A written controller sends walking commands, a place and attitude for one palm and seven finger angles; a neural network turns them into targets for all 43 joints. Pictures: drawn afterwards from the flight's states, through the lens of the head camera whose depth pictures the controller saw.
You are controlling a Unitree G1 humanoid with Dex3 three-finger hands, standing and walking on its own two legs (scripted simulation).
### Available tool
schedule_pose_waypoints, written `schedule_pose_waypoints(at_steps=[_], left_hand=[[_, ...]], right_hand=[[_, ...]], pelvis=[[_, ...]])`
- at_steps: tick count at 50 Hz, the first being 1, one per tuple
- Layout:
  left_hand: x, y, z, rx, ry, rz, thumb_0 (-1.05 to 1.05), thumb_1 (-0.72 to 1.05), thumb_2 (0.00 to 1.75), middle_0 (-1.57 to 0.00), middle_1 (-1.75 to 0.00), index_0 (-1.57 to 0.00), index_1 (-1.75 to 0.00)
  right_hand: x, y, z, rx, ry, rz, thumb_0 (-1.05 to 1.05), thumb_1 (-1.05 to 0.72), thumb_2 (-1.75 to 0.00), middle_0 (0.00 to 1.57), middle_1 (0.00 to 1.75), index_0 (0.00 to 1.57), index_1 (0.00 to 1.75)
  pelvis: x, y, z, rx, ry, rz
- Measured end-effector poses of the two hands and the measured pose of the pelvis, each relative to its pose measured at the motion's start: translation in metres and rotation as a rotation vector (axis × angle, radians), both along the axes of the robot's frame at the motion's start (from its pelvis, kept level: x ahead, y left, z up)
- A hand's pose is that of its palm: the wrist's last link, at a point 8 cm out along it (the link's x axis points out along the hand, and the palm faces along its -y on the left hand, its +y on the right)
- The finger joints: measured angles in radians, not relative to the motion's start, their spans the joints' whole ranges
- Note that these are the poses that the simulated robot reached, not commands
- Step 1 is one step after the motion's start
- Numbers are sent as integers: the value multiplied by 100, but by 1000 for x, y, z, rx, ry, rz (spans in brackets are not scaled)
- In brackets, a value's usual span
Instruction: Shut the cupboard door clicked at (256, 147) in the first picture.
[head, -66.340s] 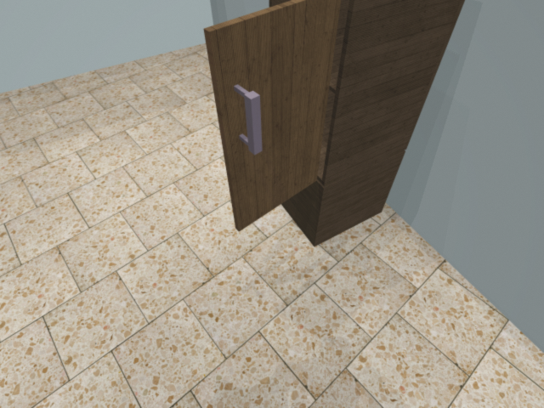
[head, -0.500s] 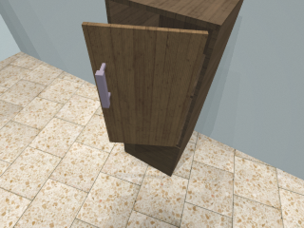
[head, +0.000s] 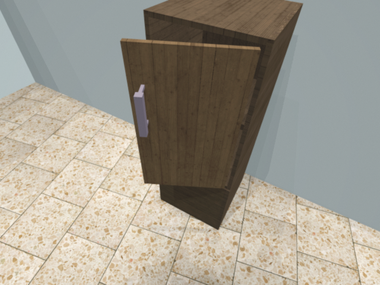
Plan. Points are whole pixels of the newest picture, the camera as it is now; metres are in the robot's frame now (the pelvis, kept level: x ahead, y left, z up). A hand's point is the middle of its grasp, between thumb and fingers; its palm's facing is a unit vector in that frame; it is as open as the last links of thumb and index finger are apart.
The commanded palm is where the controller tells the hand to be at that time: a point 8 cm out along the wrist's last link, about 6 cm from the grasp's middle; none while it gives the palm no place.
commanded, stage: shuffle to correct the standing spot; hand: left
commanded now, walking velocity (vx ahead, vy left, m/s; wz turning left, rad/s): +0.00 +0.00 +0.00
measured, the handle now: (143, 111) +0.55 +0.17 +0.07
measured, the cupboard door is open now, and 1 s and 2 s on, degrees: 26 26 26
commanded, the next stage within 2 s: come to a stop and stand still in 0.82 s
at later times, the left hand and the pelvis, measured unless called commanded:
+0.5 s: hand out of the picture -0.09 +0.15 -0.17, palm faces +0.08 -0.99 -0.14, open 7.4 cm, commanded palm none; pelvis +0.00 +0.00 +0.00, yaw +0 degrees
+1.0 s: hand out of the picture +0.01 +0.14 -0.18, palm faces +0.10 -0.99 -0.11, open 7.4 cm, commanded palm none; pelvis +0.08 +0.00 +0.00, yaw +1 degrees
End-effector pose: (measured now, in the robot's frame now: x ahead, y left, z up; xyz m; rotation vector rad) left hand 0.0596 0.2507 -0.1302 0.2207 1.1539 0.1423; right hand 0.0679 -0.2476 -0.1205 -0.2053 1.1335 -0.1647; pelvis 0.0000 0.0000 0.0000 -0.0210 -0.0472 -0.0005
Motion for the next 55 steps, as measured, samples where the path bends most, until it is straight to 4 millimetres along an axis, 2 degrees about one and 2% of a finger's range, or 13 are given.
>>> schedule_pose_waypoints(at_steps=[8,15,20,25,28,31,36,41,45,48,52,55], left_hand=[[-54,-4,-10,-29,144,37,1,91,90,-20,-30,-20,-30],[-111,-22,-12,-69,294,87,1,91,90,-20,-30,-20,-30],[-143,-39,-13,-99,368,127,1,91,90,-20,-30,-20,-30],[-157,-55,-16,-125,403,161,1,91,90,-20,-30,-20,-30],[-156,-61,-20,-142,411,168,1,91,90,-20,-30,-20,-30],[-145,-63,-25,-155,404,161,1,91,90,-20,-30,-20,-30],[-108,-62,-27,-149,350,133,1,91,90,-20,-30,-20,-30],[-71,-64,-20,-122,253,145,1,91,90,-20,-30,-20,-30],[-60,-66,-17,-124,243,163,0,91,90,-20,-30,-20,-30],[-57,-64,-19,-139,287,163,0,91,90,-20,-30,-20,-30],[-51,-56,-34,-163,364,153,1,91,90,-20,-30,-20,-30],[-35,-48,-34,-153,390,124,1,91,90,-20,-30,-20,-30]], right_hand=[[-40,3,-3,-3,117,-34,0,-91,-89,20,30,20,30],[-71,16,-10,33,215,-69,0,-91,-89,20,30,20,30],[-83,26,-17,66,251,-84,0,-91,-89,20,30,20,30],[-84,32,-23,88,258,-90,0,-91,-89,20,30,20,30],[-80,35,-26,92,248,-96,0,-91,-89,20,30,20,30],[-75,39,-28,92,234,-108,0,-91,-89,20,30,20,30],[-69,40,-29,101,233,-131,0,-91,-89,20,30,20,30],[-59,30,-29,107,267,-123,0,-91,-89,20,30,20,30],[-27,19,-21,76,258,-92,1,-92,-89,20,30,20,30],[6,14,-16,44,210,-71,2,-93,-89,20,30,20,30],[50,20,-17,-2,125,-48,1,-93,-89,20,30,20,30],[68,28,-12,-8,93,-52,1,-92,-89,20,30,20,30]], pelvis=[[-6,3,3,-1,6,2],[-4,2,6,3,8,2],[-3,-2,4,4,0,5],[2,-4,0,2,-5,5],[8,-4,-3,1,-5,3],[14,-2,-6,1,-4,-1],[26,-5,-6,10,17,-10],[39,-14,-3,3,35,0],[54,-12,1,3,39,12],[67,-6,0,2,37,20],[84,6,-10,-5,28,6],[89,10,-7,7,22,-23]])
